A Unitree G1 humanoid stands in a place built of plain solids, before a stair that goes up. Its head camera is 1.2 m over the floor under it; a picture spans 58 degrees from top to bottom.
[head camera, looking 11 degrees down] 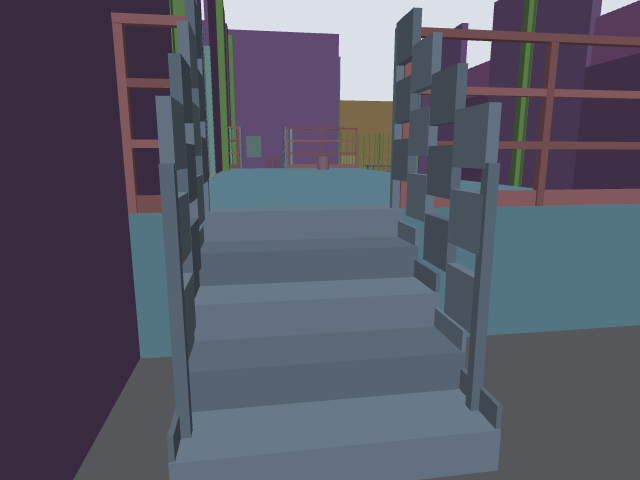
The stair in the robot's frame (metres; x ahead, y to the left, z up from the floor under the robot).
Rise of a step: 0.18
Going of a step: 0.30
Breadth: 1.22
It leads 9 degrees to the left of straight ahead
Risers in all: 5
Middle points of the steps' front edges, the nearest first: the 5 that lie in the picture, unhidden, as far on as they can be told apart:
1.39 -0.09 0.18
1.68 -0.04 0.35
1.98 0.00 0.53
2.28 0.05 0.70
2.57 0.09 0.88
